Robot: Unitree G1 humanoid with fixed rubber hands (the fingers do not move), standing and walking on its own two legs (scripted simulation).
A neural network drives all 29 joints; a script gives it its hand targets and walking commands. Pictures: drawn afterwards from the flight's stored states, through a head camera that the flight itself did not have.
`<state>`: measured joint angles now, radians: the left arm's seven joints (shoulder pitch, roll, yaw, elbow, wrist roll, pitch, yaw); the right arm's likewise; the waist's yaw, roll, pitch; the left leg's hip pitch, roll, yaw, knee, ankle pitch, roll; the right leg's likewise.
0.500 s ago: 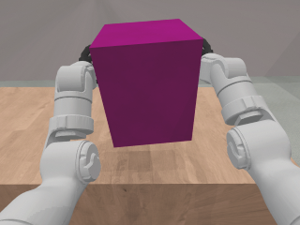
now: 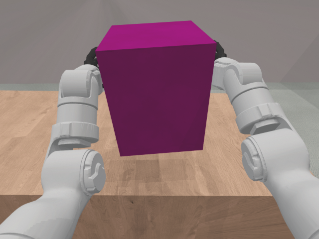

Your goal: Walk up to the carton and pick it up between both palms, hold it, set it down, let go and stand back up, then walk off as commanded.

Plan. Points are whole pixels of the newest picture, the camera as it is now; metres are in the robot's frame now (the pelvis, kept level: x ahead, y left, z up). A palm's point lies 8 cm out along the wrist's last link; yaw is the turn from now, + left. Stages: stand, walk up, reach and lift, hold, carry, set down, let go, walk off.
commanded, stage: hold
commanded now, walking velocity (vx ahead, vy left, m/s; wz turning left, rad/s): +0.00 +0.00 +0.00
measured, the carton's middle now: (156, 86) +0.38 +0.00 +0.28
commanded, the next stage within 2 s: none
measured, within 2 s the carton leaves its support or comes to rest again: neither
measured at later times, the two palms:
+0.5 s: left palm (91, 73) +0.37 +0.15 +0.31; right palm (218, 67) +0.37 -0.14 +0.33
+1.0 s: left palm (92, 73) +0.37 +0.14 +0.32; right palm (219, 69) +0.37 -0.15 +0.32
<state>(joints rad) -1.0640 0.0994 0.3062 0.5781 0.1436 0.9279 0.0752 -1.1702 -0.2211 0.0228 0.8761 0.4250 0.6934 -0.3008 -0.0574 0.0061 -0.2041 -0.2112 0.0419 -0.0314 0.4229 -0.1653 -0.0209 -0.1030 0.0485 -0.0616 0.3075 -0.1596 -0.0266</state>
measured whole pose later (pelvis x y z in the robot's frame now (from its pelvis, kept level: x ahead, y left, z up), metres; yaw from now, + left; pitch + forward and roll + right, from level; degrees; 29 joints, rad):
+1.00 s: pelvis +0.00 +0.00 +0.00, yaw -1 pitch -3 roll -2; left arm -1.07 0.09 0.34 0.57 0.15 0.93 0.09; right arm -1.17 -0.22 0.03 0.86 0.42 0.70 -0.30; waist -0.04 0.02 -0.21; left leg -0.21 0.04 -0.02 0.42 -0.17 -0.02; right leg -0.11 0.05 -0.05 0.32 -0.16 -0.02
